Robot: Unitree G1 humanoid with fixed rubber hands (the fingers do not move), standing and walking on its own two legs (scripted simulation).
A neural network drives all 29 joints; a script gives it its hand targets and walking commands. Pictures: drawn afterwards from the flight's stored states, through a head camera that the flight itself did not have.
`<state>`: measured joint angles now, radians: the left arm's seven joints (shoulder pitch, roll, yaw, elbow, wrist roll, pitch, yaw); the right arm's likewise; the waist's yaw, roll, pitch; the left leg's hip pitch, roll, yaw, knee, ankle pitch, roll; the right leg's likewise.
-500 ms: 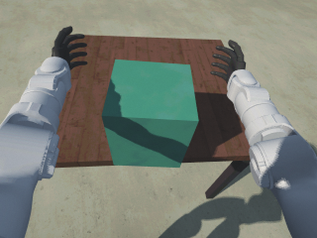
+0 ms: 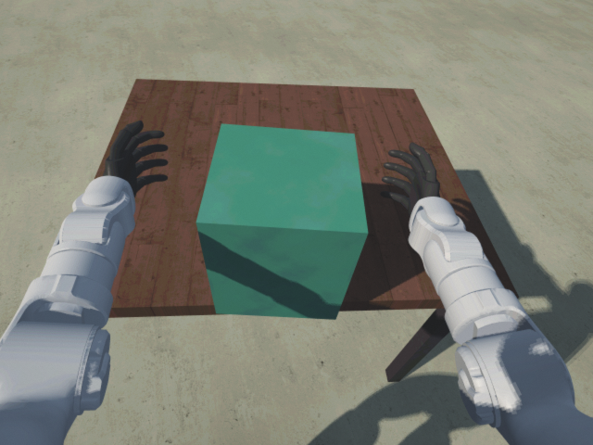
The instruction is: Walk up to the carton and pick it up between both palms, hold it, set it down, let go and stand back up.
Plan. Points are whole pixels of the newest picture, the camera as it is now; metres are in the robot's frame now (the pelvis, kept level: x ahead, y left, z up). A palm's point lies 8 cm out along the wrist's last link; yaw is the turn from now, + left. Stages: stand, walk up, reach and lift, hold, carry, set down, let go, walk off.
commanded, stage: set down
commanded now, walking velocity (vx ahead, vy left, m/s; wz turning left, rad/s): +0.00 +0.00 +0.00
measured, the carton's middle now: (282, 227) +0.46 +0.04 +0.00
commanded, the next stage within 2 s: none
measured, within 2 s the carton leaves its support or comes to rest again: neither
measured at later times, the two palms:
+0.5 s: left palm (117, 235) +0.36 +0.26 +0.08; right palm (423, 254) +0.37 -0.16 +0.07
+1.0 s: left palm (113, 318) +0.28 +0.26 +0.00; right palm (422, 322) +0.30 -0.16 +0.01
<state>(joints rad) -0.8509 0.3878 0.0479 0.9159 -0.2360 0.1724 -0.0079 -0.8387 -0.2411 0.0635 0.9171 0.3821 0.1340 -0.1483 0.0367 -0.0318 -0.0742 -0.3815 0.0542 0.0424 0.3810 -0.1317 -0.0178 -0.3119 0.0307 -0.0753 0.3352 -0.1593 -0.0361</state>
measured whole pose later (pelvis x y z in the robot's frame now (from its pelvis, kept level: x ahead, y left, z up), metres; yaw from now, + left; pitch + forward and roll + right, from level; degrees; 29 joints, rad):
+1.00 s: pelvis +0.02 +0.01 +0.00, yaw +0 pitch +0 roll +0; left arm -0.10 0.25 0.06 0.56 -0.18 -0.17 -0.02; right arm -0.11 -0.14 0.05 0.59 0.23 -0.21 -0.08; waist 0.05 -0.04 0.01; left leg -0.20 0.03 0.05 0.40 -0.19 0.00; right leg -0.14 0.01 -0.04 0.37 -0.22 -0.02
